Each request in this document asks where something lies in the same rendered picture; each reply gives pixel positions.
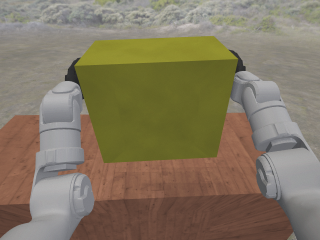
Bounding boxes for robot right forearm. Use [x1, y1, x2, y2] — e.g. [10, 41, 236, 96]
[230, 71, 320, 166]

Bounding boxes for right robot upper arm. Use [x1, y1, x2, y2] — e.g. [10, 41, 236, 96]
[256, 147, 320, 240]

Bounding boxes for left robot hand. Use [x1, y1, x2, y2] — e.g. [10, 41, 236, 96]
[65, 57, 84, 99]

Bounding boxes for left robot upper arm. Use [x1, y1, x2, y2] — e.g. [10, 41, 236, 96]
[0, 172, 95, 240]

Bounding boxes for carton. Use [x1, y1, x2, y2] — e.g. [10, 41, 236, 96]
[74, 36, 238, 163]

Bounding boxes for robot left forearm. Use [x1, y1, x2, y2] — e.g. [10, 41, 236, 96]
[29, 81, 85, 217]

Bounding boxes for pedestal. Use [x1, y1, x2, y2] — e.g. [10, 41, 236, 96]
[0, 112, 294, 240]

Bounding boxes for right robot hand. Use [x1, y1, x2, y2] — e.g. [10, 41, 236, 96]
[229, 50, 246, 73]

